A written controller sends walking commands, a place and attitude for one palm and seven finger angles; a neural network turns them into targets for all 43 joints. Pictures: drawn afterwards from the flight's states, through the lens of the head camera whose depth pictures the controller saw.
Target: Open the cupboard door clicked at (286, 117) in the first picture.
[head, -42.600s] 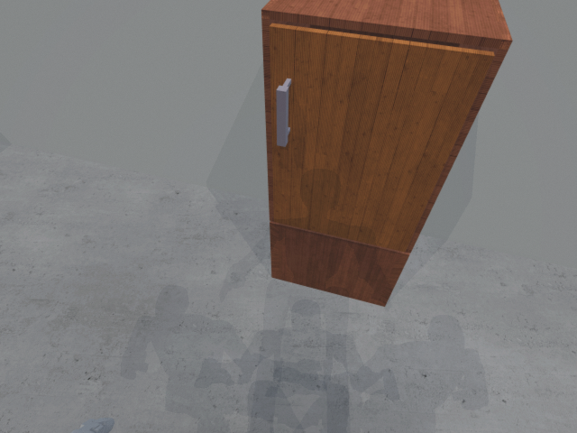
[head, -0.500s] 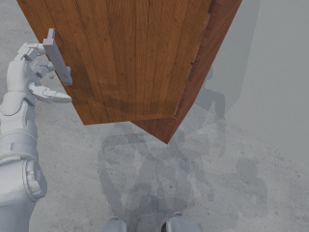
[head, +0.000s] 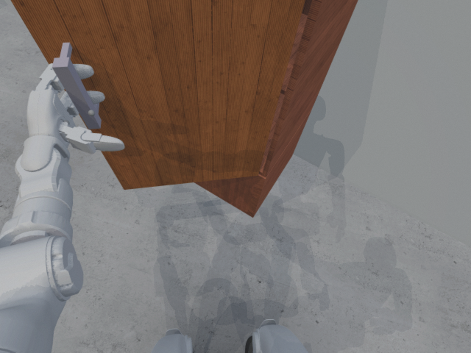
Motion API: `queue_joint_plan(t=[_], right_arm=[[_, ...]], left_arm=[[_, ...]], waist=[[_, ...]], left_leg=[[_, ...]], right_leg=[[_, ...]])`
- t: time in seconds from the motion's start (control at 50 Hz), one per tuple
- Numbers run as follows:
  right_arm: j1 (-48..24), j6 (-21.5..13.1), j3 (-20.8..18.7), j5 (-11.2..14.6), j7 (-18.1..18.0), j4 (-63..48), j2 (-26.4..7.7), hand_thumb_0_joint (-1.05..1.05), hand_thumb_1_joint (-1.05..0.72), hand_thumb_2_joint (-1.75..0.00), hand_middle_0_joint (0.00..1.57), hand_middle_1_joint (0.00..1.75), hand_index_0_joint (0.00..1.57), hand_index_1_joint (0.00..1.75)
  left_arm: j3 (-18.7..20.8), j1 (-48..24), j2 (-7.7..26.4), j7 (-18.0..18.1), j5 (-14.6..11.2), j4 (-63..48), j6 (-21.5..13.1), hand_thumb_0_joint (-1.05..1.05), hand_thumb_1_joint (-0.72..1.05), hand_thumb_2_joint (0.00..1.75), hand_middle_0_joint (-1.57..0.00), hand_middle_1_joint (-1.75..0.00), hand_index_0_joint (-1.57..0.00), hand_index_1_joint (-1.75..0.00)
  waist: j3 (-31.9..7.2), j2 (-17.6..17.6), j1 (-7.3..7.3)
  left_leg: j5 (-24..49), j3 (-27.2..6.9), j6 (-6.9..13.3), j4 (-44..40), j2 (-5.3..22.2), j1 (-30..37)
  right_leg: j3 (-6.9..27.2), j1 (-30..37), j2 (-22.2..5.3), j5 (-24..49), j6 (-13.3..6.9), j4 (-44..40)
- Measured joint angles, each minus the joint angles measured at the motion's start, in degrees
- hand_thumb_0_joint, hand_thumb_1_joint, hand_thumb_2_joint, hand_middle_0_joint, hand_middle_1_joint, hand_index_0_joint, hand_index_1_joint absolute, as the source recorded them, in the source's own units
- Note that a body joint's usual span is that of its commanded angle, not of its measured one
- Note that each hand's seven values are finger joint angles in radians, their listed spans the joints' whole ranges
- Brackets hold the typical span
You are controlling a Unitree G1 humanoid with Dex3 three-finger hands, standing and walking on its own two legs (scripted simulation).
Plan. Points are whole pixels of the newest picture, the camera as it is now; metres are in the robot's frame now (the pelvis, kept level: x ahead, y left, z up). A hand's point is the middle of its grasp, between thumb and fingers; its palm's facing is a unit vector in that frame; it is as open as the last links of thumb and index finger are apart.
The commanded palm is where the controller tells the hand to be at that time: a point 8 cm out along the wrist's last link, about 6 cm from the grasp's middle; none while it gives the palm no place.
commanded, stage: slide the fingers in behind the handle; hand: left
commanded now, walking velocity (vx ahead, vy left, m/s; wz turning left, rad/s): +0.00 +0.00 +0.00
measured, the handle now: (81, 88) +0.55 +0.23 +0.09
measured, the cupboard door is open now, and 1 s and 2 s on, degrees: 41 41 74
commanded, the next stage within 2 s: close the thumb around the handle in 0.34 s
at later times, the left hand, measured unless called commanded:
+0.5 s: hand (92, 112) +0.50 +0.20 +0.09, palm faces +0.07 -1.00 -0.01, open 14.0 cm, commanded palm +0.47 +0.25 +0.09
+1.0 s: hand (92, 111) +0.51 +0.21 +0.08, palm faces +0.07 -1.00 +0.00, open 6.5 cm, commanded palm +0.48 +0.26 +0.09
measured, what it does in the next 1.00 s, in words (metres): stands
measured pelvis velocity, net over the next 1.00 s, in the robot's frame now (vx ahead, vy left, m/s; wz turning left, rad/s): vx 0.01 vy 0.01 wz -0.01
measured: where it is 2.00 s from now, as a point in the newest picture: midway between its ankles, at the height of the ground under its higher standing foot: outside the picture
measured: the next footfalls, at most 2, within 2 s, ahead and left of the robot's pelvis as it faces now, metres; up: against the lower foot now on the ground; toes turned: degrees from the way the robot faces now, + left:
none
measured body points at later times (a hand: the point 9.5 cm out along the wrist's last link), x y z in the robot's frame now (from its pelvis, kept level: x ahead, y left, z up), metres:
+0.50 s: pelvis +0.00 +0.00 +0.00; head +0.11 +0.01 +0.44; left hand +0.49 +0.26 +0.09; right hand +0.01 -0.26 -0.11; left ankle +0.00 +0.12 -0.69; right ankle +0.02 -0.12 -0.69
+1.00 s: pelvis +0.01 +0.01 +0.00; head +0.12 +0.02 +0.43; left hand +0.50 +0.26 +0.08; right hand +0.01 -0.26 -0.11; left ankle +0.00 +0.12 -0.69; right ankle +0.02 -0.12 -0.69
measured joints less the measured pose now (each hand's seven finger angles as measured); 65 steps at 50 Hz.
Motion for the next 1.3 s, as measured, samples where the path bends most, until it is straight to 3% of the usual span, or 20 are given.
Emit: queue_joint_plan(t=[0.54, 0.7, 1.04, 1.12, 1.3], right_arm=[[-0.3, -0.3, 0.0, -0.1, 0.0, -0.3, 0.2, 0.00, -0.91, -0.90, 0.20, 0.30, 0.20, 0.30], [-0.3, -0.3, 0.1, -0.1, -0.1, -0.4, 0.2, 0.00, -0.91, -0.90, 0.20, 0.30, 0.20, 0.30], [0.0, 0.1, 0.1, -0.4, 0.1, -0.3, 0.3, 0.00, -0.91, -0.90, 0.20, 0.30, 0.20, 0.30], [0.1, 0.3, 0.2, -0.3, 0.0, -0.2, 0.3, 0.00, -0.91, -0.90, 0.20, 0.30, 0.20, 0.30], [0.0, 0.0, 0.1, -0.4, 0.1, -0.1, 0.3, 0.00, -0.91, -0.90, 0.20, 0.30, 0.20, 0.30]], left_arm=[[0.2, 0.2, 0.0, -0.1, 0.1, -0.2, -0.6, -0.01, -0.47, 0.31, -0.30, -1.20, -0.30, -1.21], [-0.1, 0.2, 0.5, -0.4, -0.1, 0.1, -0.3, -0.01, -0.20, 0.42, -0.32, -1.23, -0.32, -1.24], [0.3, -0.5, 0.5, 0.4, 0.6, 0.2, -0.1, 0.01, 0.67, 0.80, -0.38, -1.33, -0.38, -1.33], [-0.1, -0.5, 0.1, -0.4, 0.6, 0.2, -0.2, 0.01, 0.75, 0.84, -0.39, -1.34, -0.39, -1.34], [-0.1, -1.2, 0.2, 0.8, 0.5, 0.5, 0.2, 0.01, 0.75, 0.85, -0.37, -1.35, -0.39, -1.35]], waist=[[-0.2, 0.0, 0.03], [0.0, 0.1, 0.09], [-0.1, 0.0, -0.43], [-0.1, 0.2, -0.38], [0.0, 0.3, -0.43]], left_leg=[[-0.3, 0.3, 0.2, 0.0, -0.1, -0.2], [-0.4, 0.2, 0.3, 0.2, -0.2, -0.3], [-0.9, 0.3, 0.5, 0.6, -0.1, -1.0], [-0.9, 0.2, 0.4, 0.6, -0.1, -0.9], [-0.7, 0.1, 0.3, 0.6, -0.2, -1.3]], right_leg=[[0.4, -0.3, 0.0, -0.1, 0.2, 0.0], [0.3, -0.3, -0.1, -0.2, 0.4, -0.1], [0.5, -0.9, 0.0, -0.4, 0.6, 0.1], [0.5, -0.8, 0.0, -0.5, 0.6, 0.0], [0.4, -1.2, 0.0, -0.4, 0.4, 0.2]])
